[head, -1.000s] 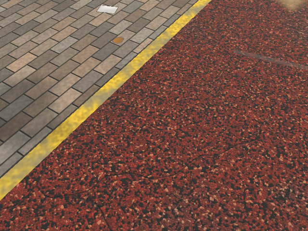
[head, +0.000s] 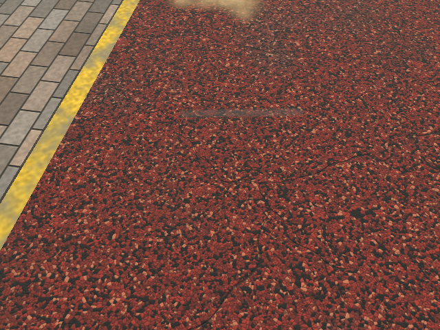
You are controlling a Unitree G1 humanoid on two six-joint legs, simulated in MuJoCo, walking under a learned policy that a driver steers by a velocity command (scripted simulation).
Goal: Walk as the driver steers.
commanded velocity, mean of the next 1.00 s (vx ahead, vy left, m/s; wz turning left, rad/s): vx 0.50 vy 0.00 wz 0.34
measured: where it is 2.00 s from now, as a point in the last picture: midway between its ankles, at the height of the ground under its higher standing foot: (170, 185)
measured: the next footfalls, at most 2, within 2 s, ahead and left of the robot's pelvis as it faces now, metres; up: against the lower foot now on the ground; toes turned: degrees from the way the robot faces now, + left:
right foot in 0.32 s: +0.34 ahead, -0.13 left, +0.00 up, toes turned +12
left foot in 0.84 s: +0.52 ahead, +0.22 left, +0.00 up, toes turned +28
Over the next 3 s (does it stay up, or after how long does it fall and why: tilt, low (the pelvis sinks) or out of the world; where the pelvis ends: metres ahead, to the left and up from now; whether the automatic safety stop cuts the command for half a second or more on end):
stays up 1.11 0.25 0.01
